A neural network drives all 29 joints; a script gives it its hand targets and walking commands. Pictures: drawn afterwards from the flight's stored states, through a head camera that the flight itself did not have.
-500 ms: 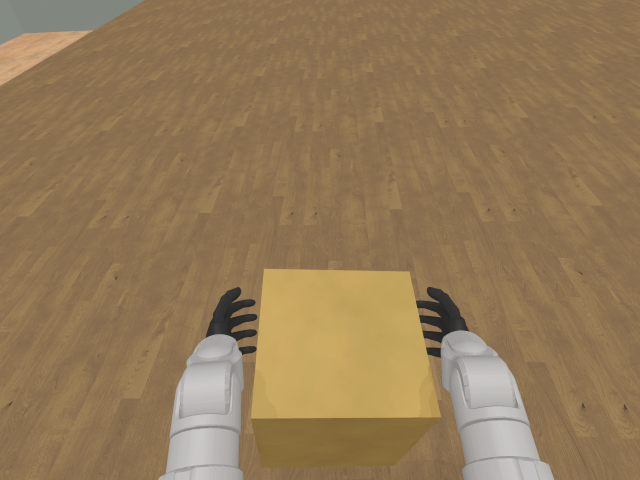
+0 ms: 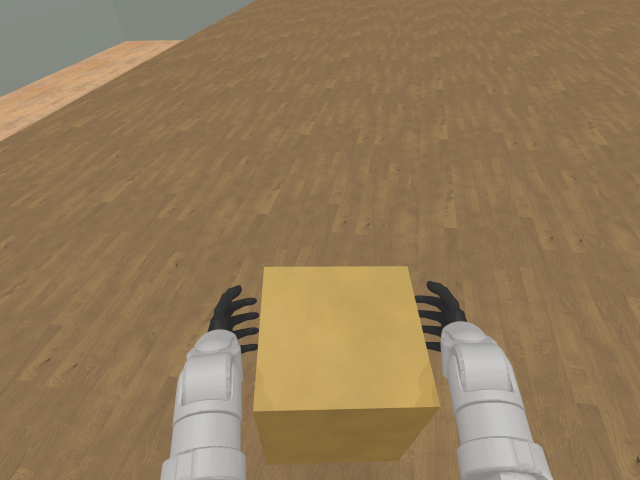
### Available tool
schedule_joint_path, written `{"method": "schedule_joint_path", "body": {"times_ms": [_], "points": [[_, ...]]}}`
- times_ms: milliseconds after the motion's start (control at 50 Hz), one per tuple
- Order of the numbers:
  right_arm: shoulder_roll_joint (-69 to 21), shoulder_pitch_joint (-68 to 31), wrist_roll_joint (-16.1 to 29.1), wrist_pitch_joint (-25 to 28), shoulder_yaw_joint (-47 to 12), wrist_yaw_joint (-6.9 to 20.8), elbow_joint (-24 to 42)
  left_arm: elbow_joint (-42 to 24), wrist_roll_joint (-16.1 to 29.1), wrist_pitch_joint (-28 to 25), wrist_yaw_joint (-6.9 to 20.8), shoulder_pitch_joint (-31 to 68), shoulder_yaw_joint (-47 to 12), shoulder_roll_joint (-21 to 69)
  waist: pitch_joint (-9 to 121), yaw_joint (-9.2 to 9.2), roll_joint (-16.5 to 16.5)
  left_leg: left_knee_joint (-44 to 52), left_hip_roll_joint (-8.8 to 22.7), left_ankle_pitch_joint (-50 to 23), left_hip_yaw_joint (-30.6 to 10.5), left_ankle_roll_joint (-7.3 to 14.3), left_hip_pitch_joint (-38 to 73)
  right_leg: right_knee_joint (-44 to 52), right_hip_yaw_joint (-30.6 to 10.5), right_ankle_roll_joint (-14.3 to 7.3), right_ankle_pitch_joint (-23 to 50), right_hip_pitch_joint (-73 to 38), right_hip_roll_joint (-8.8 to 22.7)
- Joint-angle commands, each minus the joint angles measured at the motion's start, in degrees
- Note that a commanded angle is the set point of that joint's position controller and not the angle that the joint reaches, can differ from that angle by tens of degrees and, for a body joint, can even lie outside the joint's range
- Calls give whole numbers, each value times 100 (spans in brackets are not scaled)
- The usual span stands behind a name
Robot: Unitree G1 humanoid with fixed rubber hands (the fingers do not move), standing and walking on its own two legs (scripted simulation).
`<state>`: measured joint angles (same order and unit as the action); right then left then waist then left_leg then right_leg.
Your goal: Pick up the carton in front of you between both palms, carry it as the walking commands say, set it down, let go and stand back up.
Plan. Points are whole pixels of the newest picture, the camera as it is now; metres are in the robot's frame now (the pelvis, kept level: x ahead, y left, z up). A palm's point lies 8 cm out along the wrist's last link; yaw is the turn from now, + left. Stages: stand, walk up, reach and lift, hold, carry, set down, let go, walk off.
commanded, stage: hold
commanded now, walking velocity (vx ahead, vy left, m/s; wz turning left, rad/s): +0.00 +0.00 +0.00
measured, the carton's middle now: (334, 368) +0.32 +0.01 -0.06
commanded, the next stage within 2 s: set down in 0.58 s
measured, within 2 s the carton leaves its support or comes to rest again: neither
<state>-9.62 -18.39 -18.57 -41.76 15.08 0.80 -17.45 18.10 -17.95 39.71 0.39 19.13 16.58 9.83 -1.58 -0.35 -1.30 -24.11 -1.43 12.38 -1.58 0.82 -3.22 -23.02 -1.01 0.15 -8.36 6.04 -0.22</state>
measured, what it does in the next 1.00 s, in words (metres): stands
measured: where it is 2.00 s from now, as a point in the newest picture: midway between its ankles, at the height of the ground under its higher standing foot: outside the picture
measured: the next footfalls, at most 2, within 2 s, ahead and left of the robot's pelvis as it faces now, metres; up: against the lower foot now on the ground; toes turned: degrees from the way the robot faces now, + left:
none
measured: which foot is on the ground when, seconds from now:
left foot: down 0.00-1.00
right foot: down 0.00-1.00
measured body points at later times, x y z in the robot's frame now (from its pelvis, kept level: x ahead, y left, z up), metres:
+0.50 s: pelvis +0.02 -0.01 +0.00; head -0.03 -0.02 +0.45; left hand +0.32 +0.14 +0.05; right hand +0.32 -0.16 +0.04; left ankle +0.02 +0.11 -0.74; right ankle +0.06 -0.12 -0.74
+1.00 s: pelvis +0.00 +0.00 -0.02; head +0.09 -0.01 +0.42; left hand +0.38 +0.13 -0.02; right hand +0.36 -0.17 -0.04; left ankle +0.02 +0.11 -0.74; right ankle +0.06 -0.12 -0.74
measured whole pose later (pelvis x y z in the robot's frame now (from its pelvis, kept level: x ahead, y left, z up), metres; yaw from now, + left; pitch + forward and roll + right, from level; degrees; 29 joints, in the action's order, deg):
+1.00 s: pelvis +0.00 +0.00 -0.02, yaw +0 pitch +5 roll +0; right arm -8.5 -35.2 -27.6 -23.5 30.7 3.8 -33.5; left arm 31.1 -27.3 22.8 -2.6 35.9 31.1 15.2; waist -6.8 -2.2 -2.6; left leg -36.5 -3.0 16.1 -3.3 1.0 -25.2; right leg -34.6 -3.3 0.7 -11.9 27.5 -1.2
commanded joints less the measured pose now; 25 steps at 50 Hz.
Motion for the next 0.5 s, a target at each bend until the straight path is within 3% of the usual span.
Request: {"method": "schedule_joint_path", "body": {"times_ms": [0, 20, 60, 80, 100, 120, 140, 160, 180, 200, 240, 260, 300, 340, 360, 400, 420, 460, 480], "points": [[-5386, -2980, 1526, 247, -2953, 1521, 9, 168, 1384, -143, 1528, 2880, -2845, 5409, 1103, 70, 77, 774, -192, 210, -338, 90, -741, 350, -310, -67, -118, -875, -386], [-5417, -2886, 1452, 243, -2782, 1520, -127, 206, 1381, -119, 1528, 2927, -2828, 5265, 1164, -24, 187, 824, -216, 315, -312, 66, -769, 386, -306, -34, -81, -1032, -404], [-5384, -2902, 1487, 275, -2867, 1527, -68, 167, 1439, -164, 1536, 3003, -2815, 5275, 1102, 26, 198, 722, -263, 197, -291, 77, -858, 442, -351, -31, -26, -1045, -362], [-5347, -3021, 1519, 285, -2918, 1531, 154, -5, 1483, -183, 1546, 3039, -2836, 5380, 1234, -59, 151, 756, -260, 181, -316, 77, -676, 396, -331, -20, -48, -951, -385], [-5424, -2875, 1546, 261, -2984, 1524, 13, 184, 1477, -135, 1542, 2941, -2826, 5370, 1280, -2, 108, 746, -279, 185, -280, 45, -740, 408, -365, -16, 52, -1124, -363], [-5307, -2886, 1455, 270, -2863, 1496, 111, 285, 1329, -97, 1548, 2845, -2678, 5327, 1070, -57, 119, 726, -297, 81, -296, 67, -788, 431, -370, -35, 151, -1013, -344], [-5221, -2934, 1410, 241, -2751, 1478, -28, 370, 1284, -106, 1546, 2827, -2487, 5256, 1114, 82, 185, 745, -342, 146, -264, 60, -872, 453, -382, 21, 108, -1204, -335], [-5306, -3001, 1487, 252, -2829, 1466, 36, 254, 1393, -143, 1526, 2871, -2687, 5221, 1211, 46, 384, 747, -282, 79, -309, 84, -779, 449, -339, 51, 102, -1184, -364], [-5234, -2899, 1521, 262, -2851, 1471, -32, 298, 1305, -139, 1497, 2799, -2631, 5237, 1231, 114, 47, 738, -331, 1, -231, 44, -723, 485, -414, 24, 240, -1213, -299], [-5304, -2933, 1467, 253, -2836, 1447, -10, 277, 1362, -159, 1490, 2838, -2626, 5262, 1230, 43, 327, 699, -317, 6, -258, 60, -815, 495, -412, 48, 219, -1282, -323], [-5286, -3028, 1620, 299, -3041, 1443, 224, 208, 1401, -156, 1504, 2750, -2703, 5376, 1281, 37, 87, 678, -379, -54, -235, 35, -705, 531, -420, 56, 206, -1198, -307], [-5340, -3132, 1595, 292, -3026, 1450, 247, 50, 1358, -174, 1488, 2808, -2751, 5298, 1413, 110, 287, 723, -299, -227, -307, 89, -522, 492, -384, 90, 349, -1104, -334], [-5217, -2838, 1475, 268, -2901, 1415, 16, 138, 1350, -147, 1472, 2777, -2730, 5284, 1277, 129, 258, 716, -313, -296, -313, 48, -672, 467, -365, 43, 570, -1258, -351], [-5251, -2873, 1561, 319, -3025, 1409, 202, 109, 1418, -168, 1466, 2703, -2790, 5347, 1559, -14, 161, 677, -338, -467, -311, 21, -478, 454, -419, 46, 755, -1301, -339], [-5290, -2810, 1564, 295, -3106, 1395, 369, 0, 1495, -166, 1484, 2566, -2871, 5295, 1463, 19, 333, 759, -305, -332, -340, 34, -583, 439, -344, 58, 586, -1286, -407], [-5276, -2861, 1623, 310, -3040, 1398, 291, 1, 1453, -152, 1466, 2691, -2910, 5343, 1427, 33, 110, 671, -339, -537, -305, 12, -537, 482, -421, 6, 787, -1250, -317], [-5185, -2948, 1534, 280, -2946, 1384, 170, 221, 1376, -116, 1452, 2597, -2732, 5282, 1377, 93, 260, 657, -327, -435, -330, 36, -568, 447, -413, 57, 698, -1258, -321], [-5190, -2721, 1530, 270, -2926, 1397, 286, -37, 1400, -115, 1457, 2607, -2897, 5268, 1263, -91, 33, 732, -344, -397, -315, -14, -563, 444, -377, 18, 704, -1168, -377], [-5266, -2714, 1600, 275, -3032, 1403, 216, -112, 1483, -141, 1452, 2649, -3000, 5303, 1476, -41, 48, 715, -341, -486, -323, -16, -363, 448, -388, 14, 769, -1155, -372]]}}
